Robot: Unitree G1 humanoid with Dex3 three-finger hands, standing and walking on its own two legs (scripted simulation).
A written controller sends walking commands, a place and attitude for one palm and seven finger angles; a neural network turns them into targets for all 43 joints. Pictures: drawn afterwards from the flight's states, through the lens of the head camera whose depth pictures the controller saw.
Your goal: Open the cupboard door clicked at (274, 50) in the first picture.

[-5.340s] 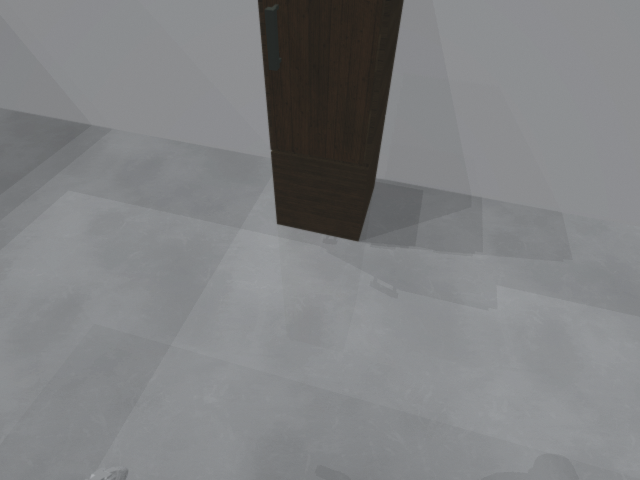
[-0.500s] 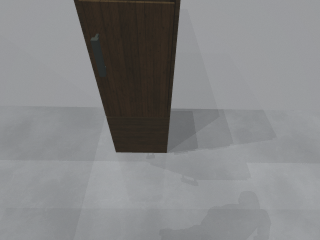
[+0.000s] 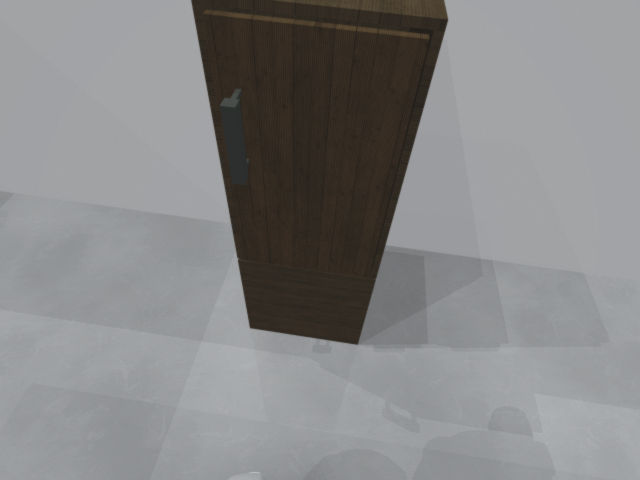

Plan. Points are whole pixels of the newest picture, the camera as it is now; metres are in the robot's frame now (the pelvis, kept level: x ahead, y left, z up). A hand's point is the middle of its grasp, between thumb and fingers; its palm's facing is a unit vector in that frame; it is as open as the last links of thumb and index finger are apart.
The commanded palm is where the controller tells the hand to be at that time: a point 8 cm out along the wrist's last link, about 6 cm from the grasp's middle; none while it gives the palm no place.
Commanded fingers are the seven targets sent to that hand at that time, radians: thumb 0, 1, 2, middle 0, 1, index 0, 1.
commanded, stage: come to a stop and stand still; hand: left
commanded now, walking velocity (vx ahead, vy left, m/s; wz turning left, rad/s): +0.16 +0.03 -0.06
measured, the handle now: (238, 137) +0.64 +0.22 +0.06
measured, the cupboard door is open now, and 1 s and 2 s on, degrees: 0 0 0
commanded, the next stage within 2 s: look again from close up in 1.10 s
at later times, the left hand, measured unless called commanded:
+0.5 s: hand (200, 459) +0.17 +0.19 -0.16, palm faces -0.01 -0.96 -0.27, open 7.3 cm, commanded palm none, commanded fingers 0.00 0.90 0.90 -0.20 -0.30 -0.20 -0.30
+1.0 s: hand out of the picture +0.07 +0.25 -0.17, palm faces +0.01 -0.97 -0.24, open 7.4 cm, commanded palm none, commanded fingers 0.00 0.90 0.90 -0.20 -0.30 -0.20 -0.30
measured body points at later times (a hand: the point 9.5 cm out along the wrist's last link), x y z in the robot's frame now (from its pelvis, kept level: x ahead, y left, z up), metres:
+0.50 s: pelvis +0.08 +0.00 +0.00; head +0.11 -0.03 +0.45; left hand +0.17 +0.24 -0.14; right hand +0.10 -0.24 -0.17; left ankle +0.04 +0.12 -0.68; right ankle +0.12 -0.10 -0.73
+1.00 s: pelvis +0.04 +0.05 -0.01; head +0.02 +0.05 +0.44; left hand +0.07 +0.30 -0.15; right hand +0.10 -0.20 -0.14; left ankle +0.02 +0.15 -0.73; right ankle +0.12 -0.10 -0.73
